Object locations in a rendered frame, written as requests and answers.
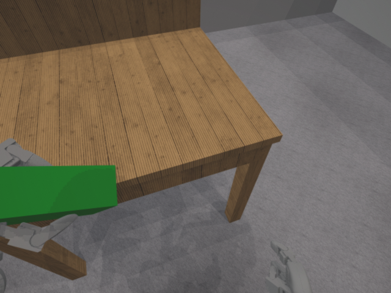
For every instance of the left robot hand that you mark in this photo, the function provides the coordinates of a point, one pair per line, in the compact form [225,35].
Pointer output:
[27,236]

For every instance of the table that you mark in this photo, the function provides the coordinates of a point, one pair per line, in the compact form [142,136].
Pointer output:
[131,83]

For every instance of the right robot hand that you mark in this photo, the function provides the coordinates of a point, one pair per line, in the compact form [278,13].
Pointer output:
[292,279]

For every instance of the sponge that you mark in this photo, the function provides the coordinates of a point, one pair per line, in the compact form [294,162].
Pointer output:
[37,193]

